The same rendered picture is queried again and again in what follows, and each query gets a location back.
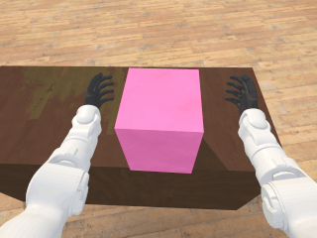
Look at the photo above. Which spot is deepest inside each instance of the robot left hand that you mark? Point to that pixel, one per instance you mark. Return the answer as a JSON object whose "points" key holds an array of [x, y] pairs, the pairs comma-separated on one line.
{"points": [[93, 94]]}

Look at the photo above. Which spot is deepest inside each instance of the robot right hand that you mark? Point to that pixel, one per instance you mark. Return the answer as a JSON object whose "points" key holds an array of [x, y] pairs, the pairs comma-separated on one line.
{"points": [[247, 96]]}

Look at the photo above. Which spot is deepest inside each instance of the robot left upper arm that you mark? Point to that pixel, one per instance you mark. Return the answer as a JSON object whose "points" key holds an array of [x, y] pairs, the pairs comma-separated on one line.
{"points": [[57, 193]]}

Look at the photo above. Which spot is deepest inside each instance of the carton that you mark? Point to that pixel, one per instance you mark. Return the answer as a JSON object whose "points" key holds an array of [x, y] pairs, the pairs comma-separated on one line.
{"points": [[160, 122]]}

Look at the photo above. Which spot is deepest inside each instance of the robot right upper arm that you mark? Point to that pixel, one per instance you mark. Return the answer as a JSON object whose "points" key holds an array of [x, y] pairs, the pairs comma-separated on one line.
{"points": [[291, 205]]}

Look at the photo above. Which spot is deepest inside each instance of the pedestal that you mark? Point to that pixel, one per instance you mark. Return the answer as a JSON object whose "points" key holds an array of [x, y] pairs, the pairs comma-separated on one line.
{"points": [[38, 103]]}

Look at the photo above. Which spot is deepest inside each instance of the left robot forearm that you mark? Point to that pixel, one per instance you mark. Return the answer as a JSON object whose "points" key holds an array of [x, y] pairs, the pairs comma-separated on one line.
{"points": [[79, 145]]}

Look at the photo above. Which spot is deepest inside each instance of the right robot forearm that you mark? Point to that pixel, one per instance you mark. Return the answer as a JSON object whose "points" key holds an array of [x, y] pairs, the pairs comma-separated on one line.
{"points": [[268, 158]]}

